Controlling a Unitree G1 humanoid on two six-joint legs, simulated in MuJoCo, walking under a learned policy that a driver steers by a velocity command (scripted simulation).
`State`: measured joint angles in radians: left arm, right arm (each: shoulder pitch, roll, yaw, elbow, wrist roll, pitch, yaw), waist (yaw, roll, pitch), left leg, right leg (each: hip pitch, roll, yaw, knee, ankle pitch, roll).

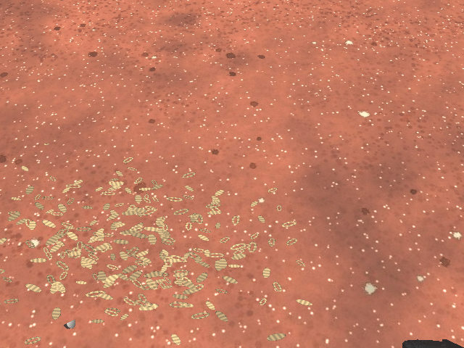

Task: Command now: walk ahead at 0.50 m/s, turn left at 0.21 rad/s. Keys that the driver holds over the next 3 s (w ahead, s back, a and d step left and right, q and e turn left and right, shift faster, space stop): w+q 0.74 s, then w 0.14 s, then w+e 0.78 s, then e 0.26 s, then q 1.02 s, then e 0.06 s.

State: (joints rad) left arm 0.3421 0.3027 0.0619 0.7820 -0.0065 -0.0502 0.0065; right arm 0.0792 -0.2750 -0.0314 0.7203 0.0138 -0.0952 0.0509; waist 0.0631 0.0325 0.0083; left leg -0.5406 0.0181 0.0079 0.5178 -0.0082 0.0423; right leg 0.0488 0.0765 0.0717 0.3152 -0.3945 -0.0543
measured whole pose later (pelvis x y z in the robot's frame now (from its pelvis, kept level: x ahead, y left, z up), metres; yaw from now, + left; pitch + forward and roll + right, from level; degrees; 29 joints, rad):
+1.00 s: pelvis +0.54 +0.13 +0.00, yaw +29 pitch +2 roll -2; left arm 0.40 0.30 0.06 0.88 -0.03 -0.06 -0.01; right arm 0.03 -0.26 -0.03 0.61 0.01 -0.05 0.04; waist 0.11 0.03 0.04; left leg -0.54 0.05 -0.01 0.55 -0.09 0.04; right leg 0.07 -0.01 -0.12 0.27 -0.37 0.03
